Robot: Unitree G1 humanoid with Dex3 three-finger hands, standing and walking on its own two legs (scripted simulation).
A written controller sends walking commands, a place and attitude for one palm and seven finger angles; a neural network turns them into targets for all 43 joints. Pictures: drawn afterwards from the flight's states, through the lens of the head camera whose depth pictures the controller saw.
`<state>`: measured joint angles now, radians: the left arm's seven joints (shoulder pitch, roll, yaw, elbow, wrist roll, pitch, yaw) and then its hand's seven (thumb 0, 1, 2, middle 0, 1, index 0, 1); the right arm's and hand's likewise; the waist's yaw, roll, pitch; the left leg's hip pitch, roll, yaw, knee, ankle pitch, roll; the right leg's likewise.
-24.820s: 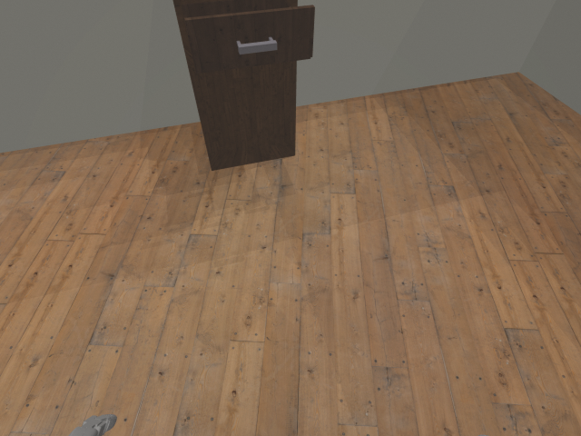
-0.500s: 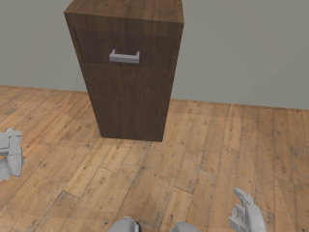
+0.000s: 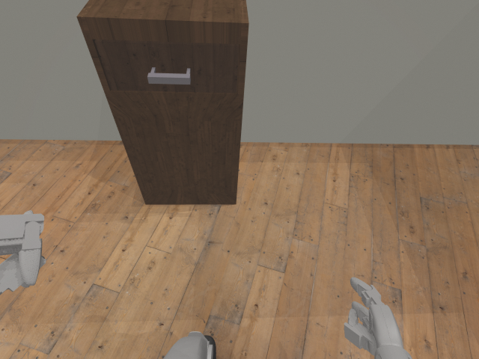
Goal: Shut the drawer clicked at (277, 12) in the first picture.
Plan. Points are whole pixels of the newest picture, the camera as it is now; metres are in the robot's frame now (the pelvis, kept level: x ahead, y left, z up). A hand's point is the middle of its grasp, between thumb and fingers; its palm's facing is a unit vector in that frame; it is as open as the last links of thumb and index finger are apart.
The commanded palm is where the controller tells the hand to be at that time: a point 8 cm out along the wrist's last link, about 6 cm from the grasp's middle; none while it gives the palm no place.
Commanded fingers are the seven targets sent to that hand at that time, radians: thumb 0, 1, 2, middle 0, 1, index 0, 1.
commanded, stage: stop stepping back and stand still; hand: left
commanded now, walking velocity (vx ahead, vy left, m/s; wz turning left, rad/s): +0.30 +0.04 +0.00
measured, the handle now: (170, 74) +0.86 +0.25 -0.02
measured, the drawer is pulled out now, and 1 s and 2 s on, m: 0.00 0.00 0.00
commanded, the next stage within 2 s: let the arm hang, fingers relaxed in 0.74 s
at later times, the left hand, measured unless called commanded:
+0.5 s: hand out of the picture +0.11 +0.26 +0.18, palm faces +0.42 -0.80 -0.43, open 3.2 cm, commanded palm +0.06 +0.30 +0.18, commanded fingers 0.00 0.90 0.90 -1.40 -1.60 -1.40 -1.60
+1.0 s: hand out of the picture +0.12 +0.28 -0.06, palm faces +0.16 -0.91 -0.38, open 3.1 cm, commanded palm none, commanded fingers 0.00 0.90 0.90 -1.04 -1.21 -1.04 -1.21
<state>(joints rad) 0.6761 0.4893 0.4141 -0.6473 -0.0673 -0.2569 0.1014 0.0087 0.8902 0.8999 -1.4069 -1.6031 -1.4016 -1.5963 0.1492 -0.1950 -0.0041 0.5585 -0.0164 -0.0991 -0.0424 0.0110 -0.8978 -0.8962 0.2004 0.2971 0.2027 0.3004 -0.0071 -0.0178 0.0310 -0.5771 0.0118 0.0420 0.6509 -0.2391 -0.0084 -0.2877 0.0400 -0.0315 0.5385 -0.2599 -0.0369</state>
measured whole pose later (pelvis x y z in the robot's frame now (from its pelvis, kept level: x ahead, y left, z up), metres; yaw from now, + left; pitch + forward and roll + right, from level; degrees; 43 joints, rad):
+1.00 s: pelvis -0.05 +0.03 -0.01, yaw +4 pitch -1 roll +0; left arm 0.27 0.28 0.11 0.37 0.03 0.03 0.02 0.00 0.90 0.90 -1.32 -1.52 -1.32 -1.52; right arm 0.18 -0.28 -0.01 0.83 -0.02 -0.03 0.00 0.01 -0.90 -0.90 0.20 0.30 0.20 0.30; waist -0.01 0.04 -0.02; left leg -0.36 -0.03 0.00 0.65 -0.27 0.03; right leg -0.33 -0.02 -0.04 0.65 -0.31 0.00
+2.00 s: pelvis -0.04 +0.02 +0.01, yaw +3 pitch -2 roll +0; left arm 0.19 0.19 0.01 1.12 0.01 -0.01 0.02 0.00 0.91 0.90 -0.20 -0.31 -0.20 -0.30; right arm 0.24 -0.18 -0.01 1.14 -0.02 0.00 -0.02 0.00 -0.90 -0.90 0.20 0.30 0.20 0.30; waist -0.01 0.01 0.06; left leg -0.19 -0.01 0.01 0.39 -0.17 0.01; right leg -0.17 0.01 -0.03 0.40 -0.21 -0.02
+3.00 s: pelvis -0.01 +0.02 +0.02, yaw +2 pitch -1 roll +0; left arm 0.18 0.23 0.01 1.14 0.00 -0.01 0.02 0.00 0.91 0.90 -0.20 -0.30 -0.20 -0.30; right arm 0.19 -0.23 -0.01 1.15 -0.01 0.00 -0.02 0.00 -0.90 -0.90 0.20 0.30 0.20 0.30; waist -0.01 0.01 0.06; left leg -0.14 0.01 0.02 0.34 -0.18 0.00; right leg -0.11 0.03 -0.02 0.35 -0.21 -0.03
